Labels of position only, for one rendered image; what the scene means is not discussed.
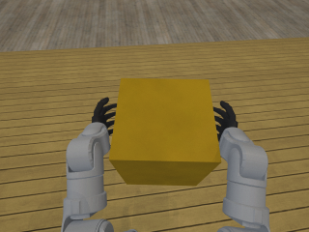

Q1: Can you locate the left robot hand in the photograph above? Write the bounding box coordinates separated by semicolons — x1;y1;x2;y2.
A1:
92;97;117;135

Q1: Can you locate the left robot forearm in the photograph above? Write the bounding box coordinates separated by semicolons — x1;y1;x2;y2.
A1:
61;122;111;232

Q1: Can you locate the right robot hand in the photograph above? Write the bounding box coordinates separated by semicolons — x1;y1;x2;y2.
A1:
213;101;239;142

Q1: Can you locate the left robot upper arm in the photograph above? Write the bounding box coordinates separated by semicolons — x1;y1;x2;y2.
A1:
64;218;114;232

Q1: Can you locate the carton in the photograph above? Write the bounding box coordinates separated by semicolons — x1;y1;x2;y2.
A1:
109;78;222;187

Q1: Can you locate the right robot forearm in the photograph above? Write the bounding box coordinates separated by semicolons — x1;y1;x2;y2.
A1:
219;127;270;232

